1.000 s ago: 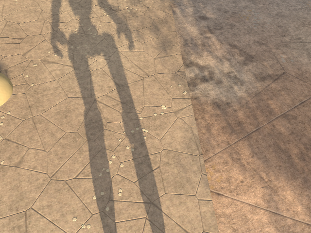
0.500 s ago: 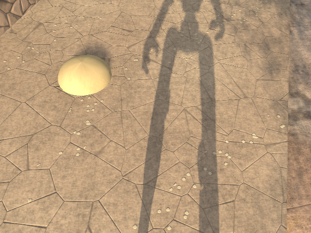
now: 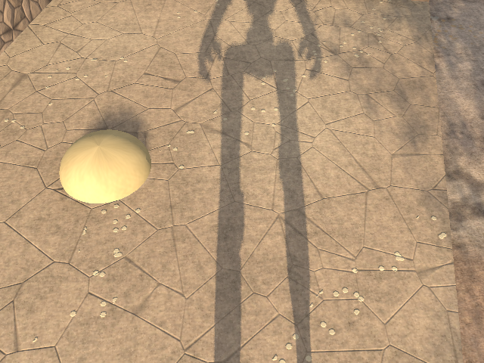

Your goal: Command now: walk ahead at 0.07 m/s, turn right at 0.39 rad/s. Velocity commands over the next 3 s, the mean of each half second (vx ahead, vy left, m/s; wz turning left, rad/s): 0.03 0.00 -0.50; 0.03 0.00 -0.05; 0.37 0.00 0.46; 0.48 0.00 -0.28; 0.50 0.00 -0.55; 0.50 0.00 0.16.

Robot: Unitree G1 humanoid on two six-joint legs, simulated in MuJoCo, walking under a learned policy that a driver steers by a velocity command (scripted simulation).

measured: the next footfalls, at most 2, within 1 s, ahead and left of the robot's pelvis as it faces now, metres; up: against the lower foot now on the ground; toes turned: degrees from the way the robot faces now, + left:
right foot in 0.08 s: +0.14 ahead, -0.11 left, +0.00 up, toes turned -4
left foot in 0.48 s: +0.15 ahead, +0.12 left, +0.00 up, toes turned -22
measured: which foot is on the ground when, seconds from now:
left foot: down 0.00-0.08, up 0.10-0.46, down 0.48-0.86, up 0.88-1.00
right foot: up 0.00-0.06, down 0.08-0.48, up 0.50-0.80, down 0.82-1.00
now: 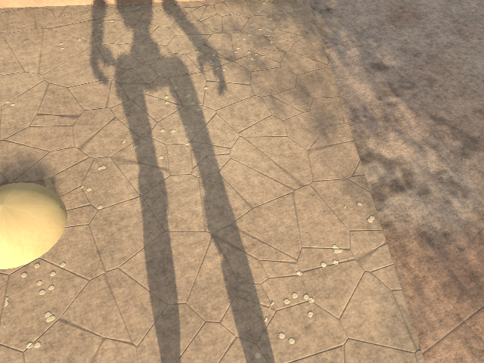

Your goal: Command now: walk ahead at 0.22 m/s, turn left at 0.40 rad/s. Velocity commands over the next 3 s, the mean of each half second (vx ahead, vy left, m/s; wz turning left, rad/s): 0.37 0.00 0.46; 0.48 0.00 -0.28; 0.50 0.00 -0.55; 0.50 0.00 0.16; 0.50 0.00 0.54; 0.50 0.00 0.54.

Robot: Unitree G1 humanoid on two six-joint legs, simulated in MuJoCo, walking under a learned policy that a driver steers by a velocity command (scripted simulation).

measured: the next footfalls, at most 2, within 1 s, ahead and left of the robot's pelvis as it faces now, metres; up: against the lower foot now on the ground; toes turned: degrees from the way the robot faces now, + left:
left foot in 0.18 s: +0.07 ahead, +0.14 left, +0.00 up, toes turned +8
right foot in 0.68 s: +0.46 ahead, +0.04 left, +0.00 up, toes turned +12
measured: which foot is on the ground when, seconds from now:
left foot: up 0.00-0.16, down 0.18-0.68, up 0.70-1.00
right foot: down 0.00-0.16, up 0.18-0.66, down 0.68-1.00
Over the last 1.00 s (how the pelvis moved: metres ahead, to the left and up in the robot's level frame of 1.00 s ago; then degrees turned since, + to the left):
0.06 0.03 0.00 -16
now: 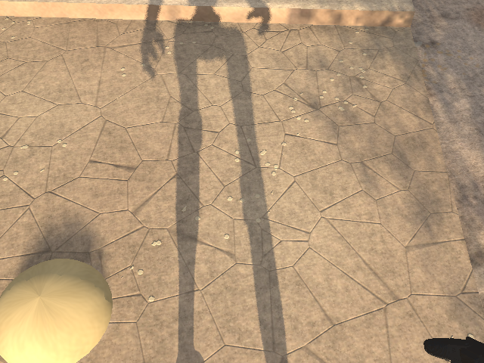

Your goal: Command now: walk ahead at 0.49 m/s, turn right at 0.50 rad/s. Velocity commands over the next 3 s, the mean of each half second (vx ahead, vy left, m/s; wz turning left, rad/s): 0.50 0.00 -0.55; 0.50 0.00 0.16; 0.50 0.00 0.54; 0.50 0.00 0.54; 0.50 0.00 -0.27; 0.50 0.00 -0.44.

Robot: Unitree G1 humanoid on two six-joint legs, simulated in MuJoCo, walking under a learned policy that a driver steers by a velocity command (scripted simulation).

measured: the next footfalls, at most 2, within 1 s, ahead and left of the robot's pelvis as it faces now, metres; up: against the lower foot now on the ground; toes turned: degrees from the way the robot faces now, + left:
left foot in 0.14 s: +0.26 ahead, +0.15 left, +0.00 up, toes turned -10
right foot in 0.64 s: +0.47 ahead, -0.19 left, +0.00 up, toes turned -21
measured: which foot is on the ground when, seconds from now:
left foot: up 0.00-0.12, down 0.14-0.66, up 0.68-1.00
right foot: down 0.00-0.14, up 0.16-0.62, down 0.64-1.00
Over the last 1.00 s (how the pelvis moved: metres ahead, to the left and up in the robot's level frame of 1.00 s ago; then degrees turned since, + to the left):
0.44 0.12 0.01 3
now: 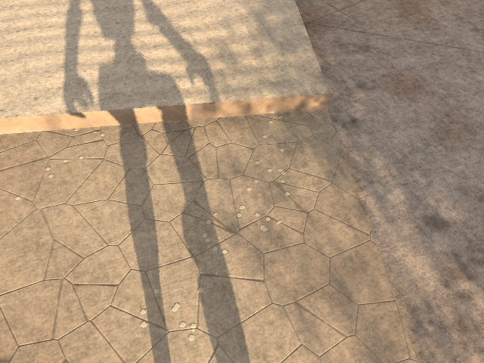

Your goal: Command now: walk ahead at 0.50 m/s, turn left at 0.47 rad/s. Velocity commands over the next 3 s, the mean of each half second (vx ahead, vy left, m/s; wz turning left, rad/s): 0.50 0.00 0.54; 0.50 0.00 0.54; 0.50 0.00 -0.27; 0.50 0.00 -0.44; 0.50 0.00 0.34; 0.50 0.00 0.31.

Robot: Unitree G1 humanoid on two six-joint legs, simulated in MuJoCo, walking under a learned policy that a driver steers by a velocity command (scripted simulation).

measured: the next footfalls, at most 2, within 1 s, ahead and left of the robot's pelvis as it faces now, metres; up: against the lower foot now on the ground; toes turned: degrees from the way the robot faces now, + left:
left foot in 0.18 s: +0.27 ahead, +0.14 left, +0.00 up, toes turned +10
right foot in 0.68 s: +0.60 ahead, +0.02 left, +0.00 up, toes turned +28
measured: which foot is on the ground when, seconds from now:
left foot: up 0.00-0.16, down 0.18-0.68, up 0.70-1.00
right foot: down 0.00-0.18, up 0.20-0.66, down 0.68-1.00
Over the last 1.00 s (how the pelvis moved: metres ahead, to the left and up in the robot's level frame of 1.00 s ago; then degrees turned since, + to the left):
0.51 -0.10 0.00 -10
